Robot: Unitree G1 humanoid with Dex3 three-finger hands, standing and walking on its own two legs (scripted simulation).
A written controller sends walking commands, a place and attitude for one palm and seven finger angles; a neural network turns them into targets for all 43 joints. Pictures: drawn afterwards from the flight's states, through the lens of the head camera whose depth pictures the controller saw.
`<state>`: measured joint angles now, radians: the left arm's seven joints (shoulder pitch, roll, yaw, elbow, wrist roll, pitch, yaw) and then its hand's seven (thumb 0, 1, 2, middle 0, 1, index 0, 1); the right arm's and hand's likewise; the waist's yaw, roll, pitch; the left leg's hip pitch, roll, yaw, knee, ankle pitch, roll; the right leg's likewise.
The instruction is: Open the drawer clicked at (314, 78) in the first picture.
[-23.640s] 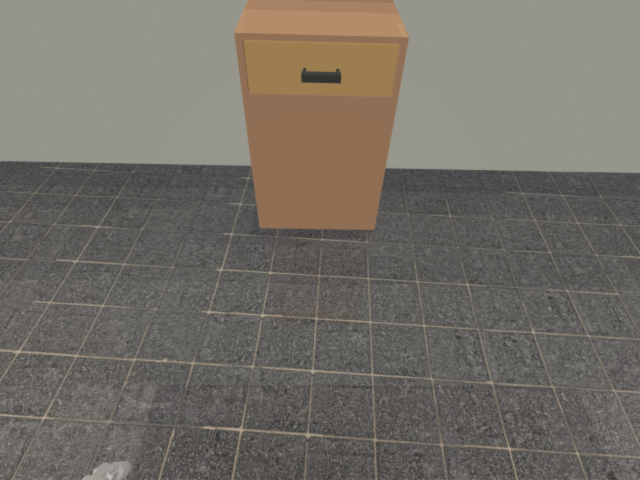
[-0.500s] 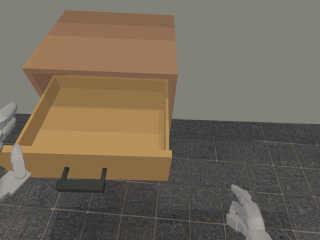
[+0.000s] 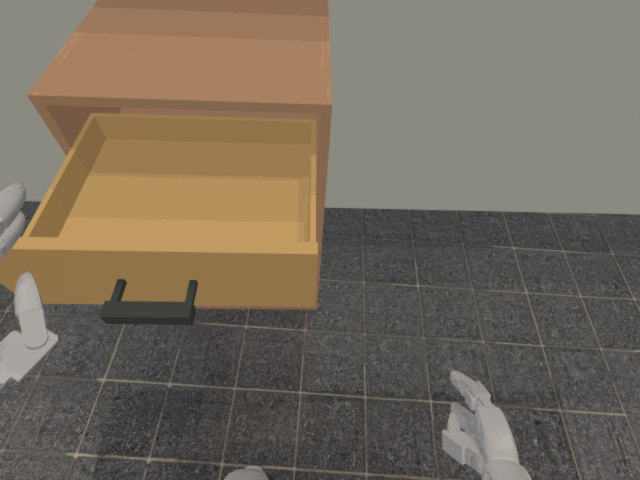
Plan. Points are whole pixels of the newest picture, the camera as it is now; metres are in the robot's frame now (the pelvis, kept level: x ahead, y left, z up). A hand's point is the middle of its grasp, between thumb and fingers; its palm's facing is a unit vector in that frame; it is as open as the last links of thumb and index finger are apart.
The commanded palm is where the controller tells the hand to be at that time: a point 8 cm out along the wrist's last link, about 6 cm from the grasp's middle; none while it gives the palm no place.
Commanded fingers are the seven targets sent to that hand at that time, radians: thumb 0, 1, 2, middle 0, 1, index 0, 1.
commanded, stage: step back with the hand held close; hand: left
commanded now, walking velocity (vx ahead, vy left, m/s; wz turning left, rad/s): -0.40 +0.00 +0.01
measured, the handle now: (153, 299) +0.34 +0.27 -0.04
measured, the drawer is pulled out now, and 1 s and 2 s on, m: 0.30 0.30 0.30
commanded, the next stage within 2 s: stop stepping back and stand still in 0.22 s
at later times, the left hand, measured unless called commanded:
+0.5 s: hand out of the picture +0.03 +0.20 +0.17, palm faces +0.39 -0.78 -0.48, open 7.4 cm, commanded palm -0.03 +0.24 +0.19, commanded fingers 0.00 0.90 0.90 -0.20 -0.30 -0.20 -0.30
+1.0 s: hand out of the picture -0.08 +0.17 +0.19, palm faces +0.42 -0.77 -0.49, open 7.4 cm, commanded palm -0.13 +0.21 +0.19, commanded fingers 0.00 0.90 0.90 -0.20 -0.30 -0.20 -0.30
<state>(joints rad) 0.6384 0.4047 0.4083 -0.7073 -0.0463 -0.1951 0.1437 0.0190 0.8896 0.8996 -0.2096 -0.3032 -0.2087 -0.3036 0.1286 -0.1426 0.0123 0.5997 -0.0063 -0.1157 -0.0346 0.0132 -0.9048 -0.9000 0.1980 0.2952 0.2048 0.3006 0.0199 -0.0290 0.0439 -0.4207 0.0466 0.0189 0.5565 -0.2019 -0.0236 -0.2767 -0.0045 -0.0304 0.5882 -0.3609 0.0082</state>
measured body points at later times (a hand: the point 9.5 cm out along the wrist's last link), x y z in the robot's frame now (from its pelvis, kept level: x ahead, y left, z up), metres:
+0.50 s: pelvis -0.15 -0.05 +0.00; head -0.12 -0.03 +0.45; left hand +0.00 +0.24 +0.19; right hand +0.05 -0.27 -0.07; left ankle -0.13 +0.09 -0.73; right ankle -0.05 -0.11 -0.72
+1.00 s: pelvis -0.25 -0.07 +0.00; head -0.26 -0.06 +0.45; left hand -0.11 +0.21 +0.21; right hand -0.13 -0.30 -0.10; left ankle -0.23 +0.05 -0.73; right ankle -0.27 -0.18 -0.71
